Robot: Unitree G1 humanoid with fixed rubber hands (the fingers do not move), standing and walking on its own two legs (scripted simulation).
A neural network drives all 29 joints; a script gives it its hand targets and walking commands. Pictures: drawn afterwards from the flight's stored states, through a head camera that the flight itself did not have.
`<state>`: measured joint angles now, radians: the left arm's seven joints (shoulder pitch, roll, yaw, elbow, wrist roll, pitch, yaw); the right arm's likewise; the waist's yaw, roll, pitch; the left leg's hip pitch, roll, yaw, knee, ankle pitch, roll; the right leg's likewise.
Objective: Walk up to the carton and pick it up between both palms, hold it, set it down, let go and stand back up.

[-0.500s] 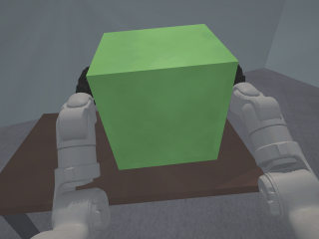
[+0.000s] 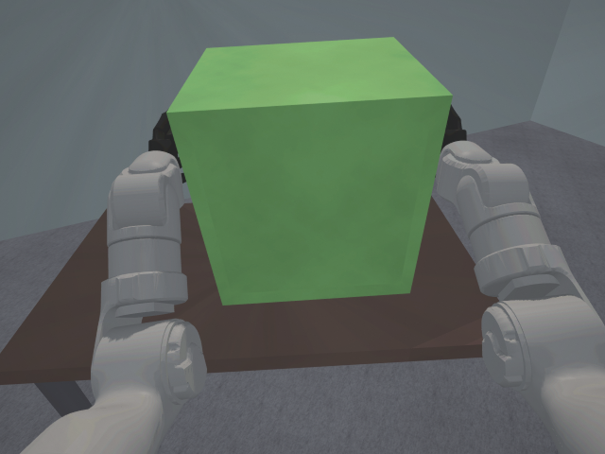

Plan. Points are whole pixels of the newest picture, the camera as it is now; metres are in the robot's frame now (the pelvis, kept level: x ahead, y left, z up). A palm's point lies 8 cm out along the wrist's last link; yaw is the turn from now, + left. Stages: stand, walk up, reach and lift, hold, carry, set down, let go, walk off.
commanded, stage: hold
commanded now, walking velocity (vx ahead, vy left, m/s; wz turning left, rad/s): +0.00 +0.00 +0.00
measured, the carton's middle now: (308, 170) +0.41 +0.01 +0.25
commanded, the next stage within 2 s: none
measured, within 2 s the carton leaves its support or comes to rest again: neither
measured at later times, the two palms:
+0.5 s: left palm (165, 166) +0.38 +0.19 +0.28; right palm (439, 147) +0.39 -0.16 +0.28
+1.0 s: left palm (167, 165) +0.37 +0.18 +0.28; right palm (449, 151) +0.38 -0.17 +0.28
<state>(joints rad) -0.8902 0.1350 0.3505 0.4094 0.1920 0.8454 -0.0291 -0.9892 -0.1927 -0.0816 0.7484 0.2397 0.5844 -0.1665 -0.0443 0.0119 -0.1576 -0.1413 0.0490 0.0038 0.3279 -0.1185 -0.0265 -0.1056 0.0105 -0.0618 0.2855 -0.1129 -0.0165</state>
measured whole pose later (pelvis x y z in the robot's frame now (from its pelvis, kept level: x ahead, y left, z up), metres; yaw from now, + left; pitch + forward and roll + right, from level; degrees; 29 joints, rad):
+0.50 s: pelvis +0.02 +0.00 +0.00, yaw +1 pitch -4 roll -2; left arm -0.82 0.16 0.30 0.30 0.18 0.90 -0.03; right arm -0.95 -0.22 0.00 0.69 0.35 0.61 -0.21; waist -0.09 -0.02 -0.17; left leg -0.13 0.05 -0.01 0.38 -0.18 -0.03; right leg -0.05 0.02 -0.08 0.26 -0.14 -0.01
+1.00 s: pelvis +0.01 +0.00 +0.00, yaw +0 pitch -4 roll -1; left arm -0.84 0.12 0.36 0.31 0.19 0.90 -0.03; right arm -0.96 -0.21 -0.01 0.68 0.32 0.63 -0.20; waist -0.07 0.01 -0.17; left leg -0.13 0.06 -0.01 0.36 -0.15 -0.03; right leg -0.07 0.02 -0.07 0.28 -0.14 -0.02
